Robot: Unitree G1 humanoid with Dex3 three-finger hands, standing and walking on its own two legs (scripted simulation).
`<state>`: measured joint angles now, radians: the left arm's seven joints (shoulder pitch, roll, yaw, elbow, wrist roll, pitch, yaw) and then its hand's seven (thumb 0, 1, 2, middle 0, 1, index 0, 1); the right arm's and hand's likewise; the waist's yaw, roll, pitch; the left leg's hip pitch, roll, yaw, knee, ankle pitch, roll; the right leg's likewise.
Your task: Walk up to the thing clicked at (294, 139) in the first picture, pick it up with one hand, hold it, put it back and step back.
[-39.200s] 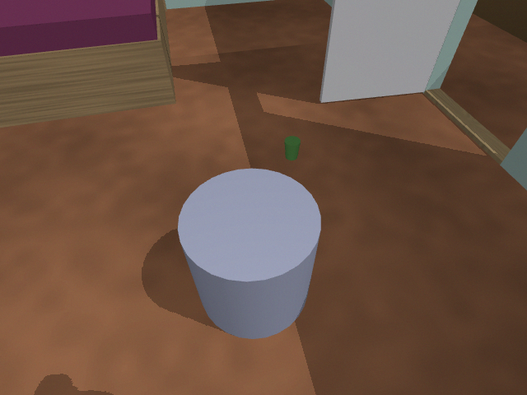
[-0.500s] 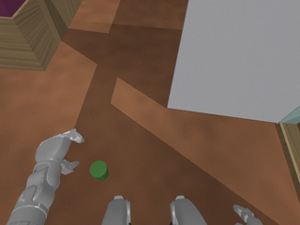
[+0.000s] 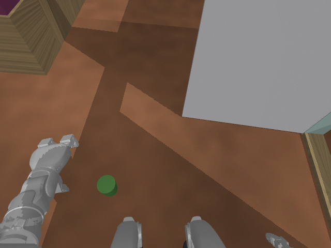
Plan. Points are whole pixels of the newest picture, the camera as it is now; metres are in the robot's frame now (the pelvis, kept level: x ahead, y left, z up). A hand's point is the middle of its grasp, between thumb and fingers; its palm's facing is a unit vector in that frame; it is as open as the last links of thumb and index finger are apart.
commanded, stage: go down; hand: left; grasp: from above
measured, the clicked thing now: (108, 187) +0.43 +0.26 -0.61
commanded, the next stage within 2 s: none
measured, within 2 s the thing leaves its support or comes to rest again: neither
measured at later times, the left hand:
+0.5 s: hand (58, 166) +0.38 +0.31 -0.14, palm faces -0.41 -0.03 -0.91, open 14.2 cm
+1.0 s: hand (57, 165) +0.39 +0.33 -0.16, palm faces -0.41 -0.05 -0.91, open 14.3 cm
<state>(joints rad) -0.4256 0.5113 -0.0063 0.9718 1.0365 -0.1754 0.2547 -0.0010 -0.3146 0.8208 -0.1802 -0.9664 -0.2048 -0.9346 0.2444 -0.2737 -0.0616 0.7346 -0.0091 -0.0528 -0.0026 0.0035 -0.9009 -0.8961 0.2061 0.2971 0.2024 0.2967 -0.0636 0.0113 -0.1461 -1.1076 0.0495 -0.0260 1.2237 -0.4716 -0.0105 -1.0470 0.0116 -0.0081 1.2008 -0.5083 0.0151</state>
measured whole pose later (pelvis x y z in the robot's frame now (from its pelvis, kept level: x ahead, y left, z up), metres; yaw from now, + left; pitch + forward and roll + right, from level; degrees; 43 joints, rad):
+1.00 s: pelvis +0.00 +0.02 -0.05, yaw -2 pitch +29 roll -6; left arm -0.55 0.61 0.05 1.03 1.12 -0.18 0.24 0.00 -0.53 0.90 -0.07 -1.06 -0.08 -1.04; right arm 0.23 -0.23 -0.04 0.73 -0.02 0.02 0.03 0.00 -0.90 -0.90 0.21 0.30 0.20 0.30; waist -0.09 0.03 -0.17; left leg -1.41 0.05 -0.06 1.48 -0.57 0.02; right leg -1.31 0.01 -0.03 1.40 -0.59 0.05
